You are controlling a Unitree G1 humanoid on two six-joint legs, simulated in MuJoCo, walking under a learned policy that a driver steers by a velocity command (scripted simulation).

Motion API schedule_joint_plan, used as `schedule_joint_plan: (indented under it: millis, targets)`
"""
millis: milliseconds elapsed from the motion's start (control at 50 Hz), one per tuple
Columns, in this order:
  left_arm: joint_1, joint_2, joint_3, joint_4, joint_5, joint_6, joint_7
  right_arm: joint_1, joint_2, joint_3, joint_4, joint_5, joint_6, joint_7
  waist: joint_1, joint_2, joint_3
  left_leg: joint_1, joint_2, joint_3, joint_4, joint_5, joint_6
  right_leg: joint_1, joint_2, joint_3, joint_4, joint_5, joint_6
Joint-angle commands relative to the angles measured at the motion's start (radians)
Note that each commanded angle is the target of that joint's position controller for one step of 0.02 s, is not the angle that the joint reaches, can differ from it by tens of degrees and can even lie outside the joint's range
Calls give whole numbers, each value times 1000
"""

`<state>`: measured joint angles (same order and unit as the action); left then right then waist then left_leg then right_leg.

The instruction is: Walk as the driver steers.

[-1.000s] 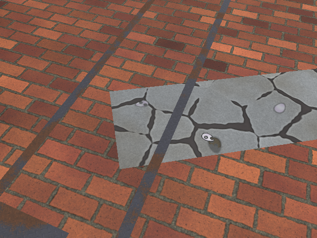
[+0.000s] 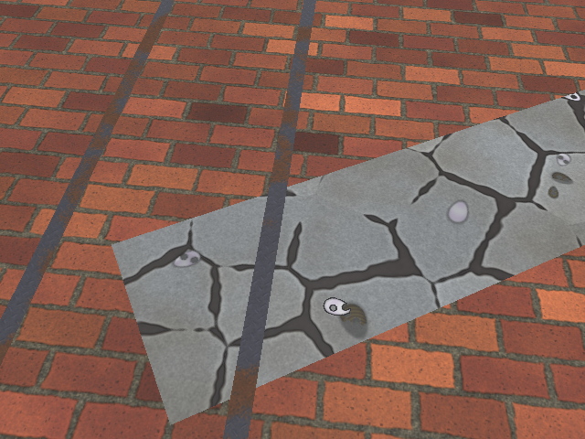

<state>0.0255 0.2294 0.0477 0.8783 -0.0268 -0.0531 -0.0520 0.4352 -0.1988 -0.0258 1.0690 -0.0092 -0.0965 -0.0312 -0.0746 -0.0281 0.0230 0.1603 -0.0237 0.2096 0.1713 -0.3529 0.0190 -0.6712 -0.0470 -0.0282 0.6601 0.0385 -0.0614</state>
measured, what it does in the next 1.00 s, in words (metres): walks ahead, turning right: right foot, then left foot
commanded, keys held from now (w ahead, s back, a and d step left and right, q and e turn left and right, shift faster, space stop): w+e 0.52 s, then w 0.38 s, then no key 0.10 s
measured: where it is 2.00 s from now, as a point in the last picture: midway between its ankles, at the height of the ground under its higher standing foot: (377, 306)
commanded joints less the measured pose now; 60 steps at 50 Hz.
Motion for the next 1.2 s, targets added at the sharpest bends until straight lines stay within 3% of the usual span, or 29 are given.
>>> schedule_joint_plan:
  millis: [20, 60, 100, 120, 140, 160, 180, 200, 220, 280, 400, 500, 560, 580, 600, 620, 640, 660, 700, 760, 860, 960, 1040, 1060, 1080, 1100, 1120, 1160, 1200]
  targets:
    - [-164, 41, 2, -131, -1, -18, -26, 23, -191, -39, -39, 8, 10, -10, 31, 105, 101, -31, 297, -18, 64, 887, 79, 14, 40, -80, -50, -85, -45]
    - [-54, 94, 28, -124, -3, -12, -32, -2, -222, -50, -62, 5, 27, -20, 110, 159, 5, 0, 309, 2, 270, 1242, 70, 174, 106, -128, -29, -181, -87]
    - [249, 205, 87, -60, -6, 0, -13, -49, -246, -56, -97, 6, 32, -18, 268, 138, -154, -216, 266, 1, 695, 1123, 31, 633, 115, -34, -126, -151, -162]
    - [337, 272, 101, -42, -2, 14, 14, -15, -147, -31, -134, -16, 12, -1, 220, -85, -257, -590, 134, -15, 1065, 286, -13, 962, -117, 362, -121, -209, -260]
    - [328, 295, 95, -66, 15, 4, 15, 12, -86, -7, -183, 13, -37, 20, 166, -170, -401, -852, -39, -238, 1323, -236, -25, 1129, -313, 910, -319, -370, -431]
    - [318, 223, 79, -56, 20, -6, 19, -131, -174, -33, -219, 48, -71, 31, 210, -75, -292, -966, 27, -342, 1341, -162, 5, 1060, -268, 800, -389, -364, -359]
    - [247, 176, 66, -66, 13, -20, 19, -176, -195, -37, -242, 61, -83, 31, 170, -22, -159, -972, 76, -322, 1255, -58, 22, 896, -225, 622, -402, -288, -311]
    - [160, 153, 58, -89, 9, -31, 13, -174, -189, -43, -231, 43, -81, 18, 108, 76, -92, -901, 116, -312, 1159, 0, 15, 726, -171, 511, -418, -192, -273]
    - [111, 131, 50, -108, 13, -36, 12, -154, -196, -55, -228, 25, -67, 10, 70, 81, -60, -827, 143, -312, 1086, 30, 0, 607, -131, 433, -432, -108, -253]
    - [121, 144, 47, -114, 13, -37, 27, -156, -168, -59, -265, -2, -28, 7, 31, 30, -33, -737, 166, -288, 950, 63, -51, 424, -91, 346, -465, 4, -256]
    - [245, 197, 62, -106, 4, -20, 60, -417, -121, -35, -366, -4, -24, 9, 127, -31, -5, -678, 74, -246, 463, 425, -85, 348, 1, 262, -429, -65, -172]
    - [309, 186, 59, -96, -3, -4, 68, -485, -180, -46, -413, 19, -43, 38, 143, -64, -33, -638, 38, -293, 315, 376, -60, 500, -65, 410, -303, -155, -149]
    - [296, 160, 49, -108, 13, 1, 72, -323, -223, -67, -377, 13, -60, 41, 51, -96, -92, -429, 40, -265, 256, 305, 10, 529, -48, 422, -148, -49, -106]
    - [300, 103, 27, -118, 23, -5, 66, -181, -266, -79, -359, -8, -65, 36, -9, -38, -216, -195, 159, -365, 287, 287, 76, 449, 5, 354, 81, -81, -73]
    - [443, 45, 9, -127, -1, -18, 62, -39, -357, -105, -322, -25, -54, 34, 15, 234, -368, 178, 381, -776, 241, 119, 248, 118, 154, 210, 423, -368, 6]
    - [465, 106, 12, -117, -18, -24, 61, -6, -297, -98, -297, 5, -44, 44, 7, 332, -360, 210, 455, -1032, 135, -120, 287, -65, 126, 207, 592, -620, 20]
    - [370, 190, 31, -124, -21, -24, 61, -70, -215, -75, -319, 16, -40, 44, -14, 201, -203, 92, 409, -917, 113, -199, 240, -132, 80, 230, 657, -546, 19]
    - [283, 191, 32, -143, -9, -22, 63, -132, -189, -64, -332, 10, -31, 43, -4, 119, -115, -33, 361, -774, 105, -118, 204, -123, 42, 188, 652, -471, 20]
    - [225, 163, 34, -164, 16, -24, 58, -197, -156, -48, -329, -3, -25, 45, 44, 101, -20, -223, 283, -607, 55, 90, 186, -61, -20, 162, 528, -379, 19]
    - [243, 106, 21, -164, 16, -17, 52, -186, -164, -50, -310, 8, -30, 50, 69, 129, -23, -298, 243, -488, 0, 242, 202, 6, -46, 108, 408, -337, 32]
    - [93, 72, -1, -208, 22, -26, 43, -142, -225, -65, -281, 22, -18, 39, 33, 106, -8, -312, 219, -350, -40, 343, 193, 51, -47, 63, 81, -108, 56]
    - [-29, 88, 2, -247, 17, -36, 26, -60, -238, -63, -234, 29, 8, 35, 2, 120, 11, -248, 232, -308, 39, 517, 155, 136, 9, 37, -99, -24, 47]
    - [142, 160, 35, -194, 39, -44, 25, -90, -237, -57, -233, 30, 25, 24, 114, 111, -114, -237, 174, -265, 306, 719, 67, 453, 53, 17, -238, 86, -22]
    - [253, 229, 52, -176, 55, -43, 36, -84, -198, -40, -255, 8, 19, 22, 149, 30, -226, -364, 115, -223, 503, 514, 17, 686, -85, 135, -177, 439, -73]
    - [298, 265, 49, -175, 73, -26, 45, 55, -103, -6, -248, -14, 10, 27, 108, -211, -360, -665, 2, -195, 848, -179, -57, 999, -350, 425, -117, 775, -244]
    - [333, 212, 39, -158, 44, -11, 38, 112, -148, -13, -218, 10, 11, 31, 124, -212, -468, -703, 10, -311, 988, -364, -68, 988, -388, 531, -162, 647, -310]
    - [277, 186, 32, -159, 29, -4, 33, 30, -218, -33, -229, 33, 20, 30, 128, -131, -341, -764, 46, -306, 1044, -326, -74, 876, -323, 449, -204, 516, -272]
    - [139, 128, 10, -168, 34, -8, 31, -86, -203, -36, -249, 18, 48, 11, 88, -35, -185, -753, 107, -284, 961, -207, -83, 640, -240, 322, -268, 387, -207]
    - [57, 122, 10, -161, 53, -9, 29, -64, -165, -32, -242, 9, 80, -1, 27, -76, -146, -578, 122, -272, 823, -123, -93, 429, -187, 231, -335, 320, -181]
Velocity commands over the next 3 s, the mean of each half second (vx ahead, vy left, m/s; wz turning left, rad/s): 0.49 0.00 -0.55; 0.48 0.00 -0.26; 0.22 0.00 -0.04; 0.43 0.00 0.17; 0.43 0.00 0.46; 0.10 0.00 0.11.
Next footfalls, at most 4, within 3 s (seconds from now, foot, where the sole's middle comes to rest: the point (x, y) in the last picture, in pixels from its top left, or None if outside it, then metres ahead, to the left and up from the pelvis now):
0.10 right None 0.24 -0.10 -0.77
0.58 left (262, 410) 0.55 0.04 -0.77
1.06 right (395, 351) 0.68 -0.29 -0.77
1.42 left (303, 336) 0.73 -0.07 -0.77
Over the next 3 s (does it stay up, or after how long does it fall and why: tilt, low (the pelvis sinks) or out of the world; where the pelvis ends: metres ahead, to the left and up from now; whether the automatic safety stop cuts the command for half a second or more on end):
stays up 1.18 -0.35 0.00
